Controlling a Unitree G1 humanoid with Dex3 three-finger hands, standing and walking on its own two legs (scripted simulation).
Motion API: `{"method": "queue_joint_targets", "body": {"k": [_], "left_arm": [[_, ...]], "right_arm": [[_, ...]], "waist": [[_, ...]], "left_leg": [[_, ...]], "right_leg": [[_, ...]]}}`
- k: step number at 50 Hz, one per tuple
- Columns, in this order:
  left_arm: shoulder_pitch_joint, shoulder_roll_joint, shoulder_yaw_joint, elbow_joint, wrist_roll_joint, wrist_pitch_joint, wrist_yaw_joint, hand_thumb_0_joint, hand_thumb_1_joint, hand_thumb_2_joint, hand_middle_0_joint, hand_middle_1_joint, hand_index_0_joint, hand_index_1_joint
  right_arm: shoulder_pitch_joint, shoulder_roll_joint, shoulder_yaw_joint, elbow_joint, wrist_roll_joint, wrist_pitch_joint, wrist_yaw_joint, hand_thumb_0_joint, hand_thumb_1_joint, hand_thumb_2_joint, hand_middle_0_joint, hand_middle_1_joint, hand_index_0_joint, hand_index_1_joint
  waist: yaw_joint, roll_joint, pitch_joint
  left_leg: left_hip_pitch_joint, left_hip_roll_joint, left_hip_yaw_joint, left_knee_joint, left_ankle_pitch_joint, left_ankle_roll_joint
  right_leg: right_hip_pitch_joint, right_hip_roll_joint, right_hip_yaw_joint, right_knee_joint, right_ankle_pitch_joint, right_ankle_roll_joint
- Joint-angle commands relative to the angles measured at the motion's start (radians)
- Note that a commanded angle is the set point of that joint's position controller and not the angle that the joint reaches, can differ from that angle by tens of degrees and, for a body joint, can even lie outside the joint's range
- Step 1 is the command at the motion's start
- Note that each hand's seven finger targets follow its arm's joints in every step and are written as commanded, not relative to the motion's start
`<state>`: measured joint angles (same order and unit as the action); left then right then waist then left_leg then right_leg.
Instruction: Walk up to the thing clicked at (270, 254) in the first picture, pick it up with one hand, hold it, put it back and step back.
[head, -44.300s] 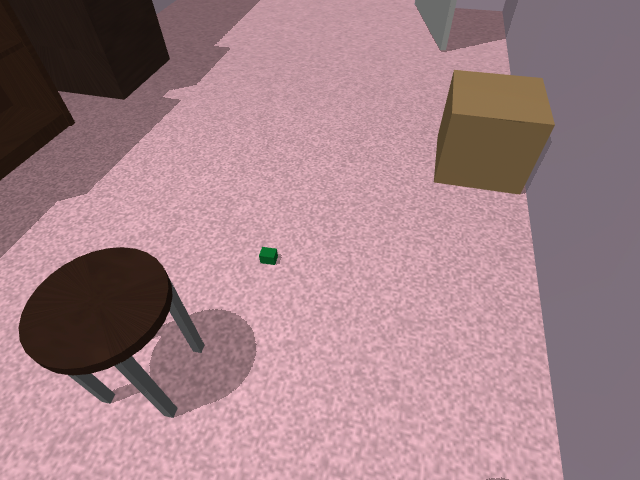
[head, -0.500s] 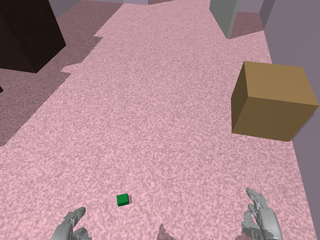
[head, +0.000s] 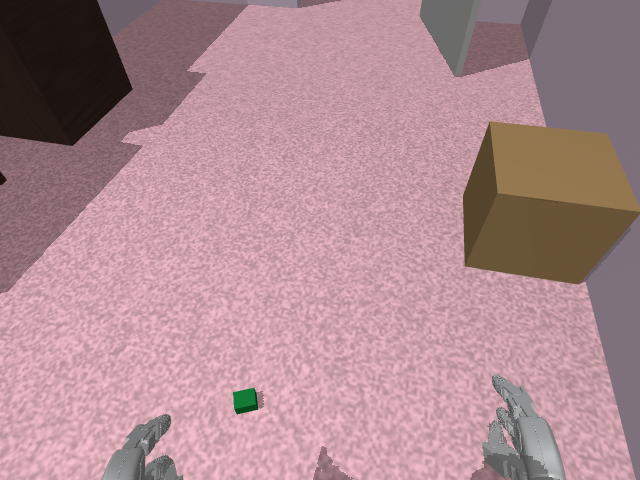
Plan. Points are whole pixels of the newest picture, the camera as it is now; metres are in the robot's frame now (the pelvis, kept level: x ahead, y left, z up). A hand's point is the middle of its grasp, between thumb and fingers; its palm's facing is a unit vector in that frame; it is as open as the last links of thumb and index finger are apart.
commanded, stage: home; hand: left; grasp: from above
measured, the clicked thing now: (245, 401) +0.47 +0.22 -0.69
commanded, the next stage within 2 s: stand in 0.60 s
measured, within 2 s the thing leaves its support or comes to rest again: rests again in 0.58 s
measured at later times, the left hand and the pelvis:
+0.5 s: hand out of the picture +0.16 +0.18 -0.05, palm faces +0.05 -0.98 -0.21, open 7.4 cm; pelvis +0.00 +0.00 +0.00, yaw +0 degrees
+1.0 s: hand out of the picture +0.09 +0.24 -0.11, palm faces +0.03 -0.93 -0.36, open 7.4 cm; pelvis -0.01 +0.00 +0.03, yaw +0 degrees
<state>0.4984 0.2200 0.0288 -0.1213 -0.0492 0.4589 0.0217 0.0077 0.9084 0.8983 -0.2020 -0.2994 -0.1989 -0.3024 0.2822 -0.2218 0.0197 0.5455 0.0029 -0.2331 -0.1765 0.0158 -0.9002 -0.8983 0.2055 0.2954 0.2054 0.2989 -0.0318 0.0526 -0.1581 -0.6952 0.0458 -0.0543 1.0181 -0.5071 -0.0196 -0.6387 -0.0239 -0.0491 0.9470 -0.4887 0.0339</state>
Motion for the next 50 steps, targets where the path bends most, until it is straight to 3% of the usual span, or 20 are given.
{"method": "queue_joint_targets", "body": {"k": [1,4,5,7,12,13,14,16,19,24,32,33,34,35,36,37,39,41,45,50], "left_arm": [[-0.006,0.106,0.065,-0.196,0.005,-0.052,0.004,0.000,0.900,0.900,-0.200,-0.299,-0.200,-0.299],[0.005,0.124,0.086,-0.184,0.002,-0.053,0.006,0.000,0.900,0.900,-0.200,-0.300,-0.200,-0.300],[-0.018,0.101,0.051,-0.214,0.004,-0.054,0.003,0.000,0.900,0.900,-0.200,-0.300,-0.200,-0.300],[-0.004,0.111,0.070,-0.176,0.006,-0.050,0.006,0.000,0.900,0.900,-0.200,-0.300,-0.200,-0.300],[-0.021,0.106,0.054,-0.207,0.004,-0.047,0.005,0.000,0.900,0.900,-0.200,-0.299,-0.200,-0.299],[-0.017,0.123,0.073,-0.204,0.001,-0.046,0.005,0.000,0.900,0.900,-0.200,-0.300,-0.200,-0.300],[-0.027,0.102,0.050,-0.210,0.004,-0.048,0.003,0.000,0.900,0.900,-0.200,-0.300,-0.200,-0.300],[-0.016,0.117,0.069,-0.202,0.001,-0.047,0.007,0.000,0.900,0.900,-0.200,-0.300,-0.200,-0.300],[-0.021,0.096,0.043,-0.217,0.001,-0.046,0.004,0.000,0.900,0.900,-0.200,-0.300,-0.200,-0.300],[-0.003,0.114,0.070,-0.179,0.003,-0.038,0.008,0.000,0.900,0.900,-0.200,-0.300,-0.200,-0.300],[-0.026,0.096,0.042,-0.222,0.001,-0.043,0.005,0.000,0.900,0.900,-0.200,-0.300,-0.200,-0.299],[-0.018,0.119,0.073,-0.207,0.001,-0.042,0.009,0.000,0.900,0.900,-0.200,-0.299,-0.200,-0.299],[-0.016,0.112,0.061,-0.206,0.001,-0.043,0.006,0.000,0.900,0.900,-0.200,-0.300,-0.200,-0.299],[-0.305,0.202,0.061,0.145,0.111,-0.257,0.045,0.000,0.900,0.900,-0.200,-0.300,-0.200,-0.299],[-0.212,0.212,0.082,0.310,0.119,-0.324,0.039,0.000,0.900,0.900,-0.200,-0.300,-0.200,-0.301],[-0.192,0.212,0.076,0.353,0.115,-0.358,0.032,0.000,0.900,0.900,-0.200,-0.300,-0.200,-0.301],[-0.223,0.220,0.064,0.442,0.118,-0.398,0.025,0.000,0.900,0.900,-0.200,-0.300,-0.200,-0.301],[-0.267,0.211,0.068,0.536,0.101,-0.401,0.020,0.000,0.900,0.900,-0.200,-0.300,-0.200,-0.301],[-0.316,0.221,0.069,0.691,0.103,-0.434,0.023,0.000,0.900,0.900,-0.200,-0.300,-0.200,-0.301],[-0.315,0.212,0.069,0.849,0.097,-0.457,0.023,0.000,0.900,0.900,-0.200,-0.300,-0.200,-0.301]], "right_arm": [[-0.065,-0.122,-0.050,-0.160,0.002,-0.059,-0.016,0.000,-0.900,-0.900,0.200,0.300,0.200,0.300],[-0.060,-0.128,-0.053,-0.155,0.003,-0.052,-0.015,0.000,-0.901,-0.900,0.200,0.299,0.200,0.299],[-0.064,-0.121,-0.049,-0.165,0.004,-0.052,-0.014,0.000,-0.901,-0.900,0.200,0.299,0.200,0.299],[-0.062,-0.126,-0.053,-0.157,0.003,-0.048,-0.014,0.000,-0.901,-0.900,0.200,0.299,0.200,0.299],[-0.066,-0.124,-0.050,-0.165,0.004,-0.051,-0.014,0.000,-0.900,-0.900,0.200,0.299,0.200,0.299],[-0.060,-0.129,-0.053,-0.157,0.003,-0.049,-0.013,0.000,-0.901,-0.899,0.200,0.299,0.200,0.299],[-0.068,-0.121,-0.050,-0.169,0.005,-0.052,-0.013,0.000,-0.901,-0.899,0.200,0.299,0.200,0.299],[-0.067,-0.125,-0.051,-0.165,0.006,-0.049,-0.013,0.000,-0.901,-0.899,0.200,0.299,0.200,0.299],[-0.063,-0.121,-0.049,-0.171,0.005,-0.049,-0.013,0.000,-0.901,-0.900,0.200,0.299,0.200,0.299],[-0.064,-0.129,-0.053,-0.167,0.005,-0.049,-0.015,0.000,-0.901,-0.899,0.200,0.299,0.200,0.299],[-0.065,-0.120,-0.047,-0.174,0.007,-0.052,-0.013,0.000,-0.901,-0.900,0.200,0.299,0.200,0.299],[-0.060,-0.130,-0.055,-0.168,0.006,-0.049,-0.014,0.000,-0.900,-0.900,0.200,0.299,0.200,0.299],[-0.062,-0.131,-0.055,-0.170,0.005,-0.050,-0.014,0.000,-0.901,-0.900,0.200,0.299,0.200,0.299],[-0.128,-0.237,-0.085,0.081,-0.124,0.057,0.046,0.000,-0.901,-0.899,0.200,0.299,0.200,0.299],[-0.130,-0.250,-0.101,0.089,-0.120,0.093,0.074,0.000,-0.900,-0.900,0.200,0.300,0.200,0.300],[-0.114,-0.254,-0.105,0.058,-0.127,0.113,0.091,0.000,-0.900,-0.900,0.200,0.300,0.200,0.300],[-0.110,-0.233,-0.103,0.109,-0.088,0.124,0.126,0.000,-0.900,-0.900,0.200,0.300,0.200,0.300],[-0.124,-0.220,-0.103,0.138,-0.057,0.133,0.149,0.000,-0.900,-0.900,0.200,0.300,0.200,0.300],[-0.133,-0.212,-0.111,0.206,-0.056,0.161,0.161,0.000,-0.900,-0.900,0.200,0.300,0.200,0.300],[-0.143,-0.225,-0.114,0.277,-0.057,0.178,0.156,0.000,-0.900,-0.900,0.200,0.300,0.200,0.300]], "waist": [[-0.008,-0.011,-0.099],[-0.001,-0.028,-0.108],[-0.009,-0.003,-0.115],[-0.008,-0.021,-0.094],[-0.007,-0.008,-0.075],[-0.005,0.005,-0.080],[-0.012,0.003,-0.084],[-0.003,-0.003,-0.075],[-0.011,0.009,-0.096],[-0.008,-0.024,-0.067],[-0.007,0.008,-0.072],[-0.005,-0.001,-0.074],[-0.009,-0.001,-0.075],[0.070,-0.063,0.164],[0.071,-0.107,0.066],[0.051,-0.094,0.050],[0.059,-0.032,-0.006],[0.066,-0.066,0.003],[0.055,-0.107,0.070],[0.061,-0.022,0.112]], "left_leg": [[0.119,-0.036,0.015,-0.159,0.285,0.024],[0.117,-0.037,0.019,-0.147,0.314,0.026],[0.126,-0.037,0.020,-0.149,0.325,0.024],[0.114,-0.035,0.018,-0.157,0.288,0.025],[0.102,-0.035,0.014,-0.169,0.250,0.024],[0.107,-0.033,0.006,-0.175,0.240,0.022],[0.108,-0.033,0.005,-0.173,0.251,0.023],[0.096,-0.034,0.012,-0.170,0.240,0.024],[0.115,-0.033,0.014,-0.163,0.282,0.022],[0.090,-0.032,0.009,-0.172,0.223,0.026],[0.097,-0.030,0.006,-0.179,0.222,0.021],[0.093,-0.029,0.004,-0.179,0.201,0.021],[0.091,-0.029,-0.001,-0.181,0.191,0.022],[0.074,-0.002,-0.030,-0.267,0.363,0.073],[0.157,-0.009,-0.002,-0.247,0.406,0.089],[0.212,-0.014,-0.017,-0.242,0.414,0.090],[0.298,-0.013,-0.022,-0.274,0.452,0.091],[0.319,-0.013,-0.024,-0.309,0.400,0.089],[0.343,-0.018,-0.021,-0.358,0.275,0.083],[0.370,0.020,-0.079,-0.475,0.285,0.085]], "right_leg": [[0.052,0.042,-0.030,-0.134,0.253,-0.026],[0.065,0.040,-0.025,-0.135,0.281,-0.025],[0.061,0.039,-0.025,-0.130,0.292,-0.027],[0.049,0.041,-0.027,-0.137,0.257,-0.027],[0.037,0.042,-0.032,-0.139,0.220,-0.028],[0.034,0.043,-0.032,-0.136,0.207,-0.030],[0.033,0.043,-0.034,-0.135,0.219,-0.029],[0.038,0.042,-0.031,-0.140,0.209,-0.029],[0.039,0.043,-0.032,-0.130,0.244,-0.030],[0.027,0.044,-0.035,-0.140,0.193,-0.028],[0.019,0.045,-0.036,-0.131,0.189,-0.030],[0.016,0.045,-0.034,-0.134,0.171,-0.031],[0.015,0.045,-0.035,-0.135,0.161,-0.031],[0.219,-0.037,0.033,-0.165,0.171,-0.062],[0.243,-0.050,0.097,-0.188,0.201,-0.098],[0.199,-0.039,0.109,-0.206,0.220,-0.112],[0.274,-0.059,0.107,-0.173,0.337,-0.095],[0.274,-0.051,0.084,-0.208,0.286,-0.077],[0.272,-0.079,0.114,-0.323,0.180,-0.074],[0.350,-0.059,0.069,-0.364,0.244,-0.055]]}}
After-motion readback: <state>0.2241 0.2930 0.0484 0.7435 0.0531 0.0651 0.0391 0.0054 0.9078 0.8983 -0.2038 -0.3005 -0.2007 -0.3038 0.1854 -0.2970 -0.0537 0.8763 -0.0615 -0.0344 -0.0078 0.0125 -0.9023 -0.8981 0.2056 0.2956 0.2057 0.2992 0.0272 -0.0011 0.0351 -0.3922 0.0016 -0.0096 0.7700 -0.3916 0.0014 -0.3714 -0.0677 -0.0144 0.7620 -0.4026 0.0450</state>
